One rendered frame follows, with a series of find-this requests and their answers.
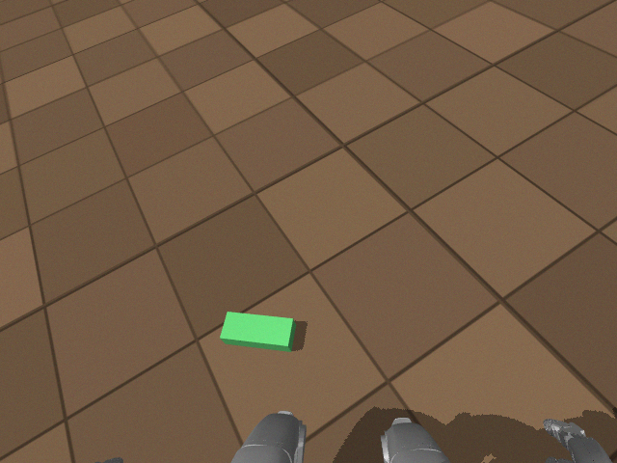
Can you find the carton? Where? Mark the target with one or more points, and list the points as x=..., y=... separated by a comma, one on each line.
x=259, y=331

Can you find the right robot hand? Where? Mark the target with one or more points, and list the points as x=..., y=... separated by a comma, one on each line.
x=573, y=438

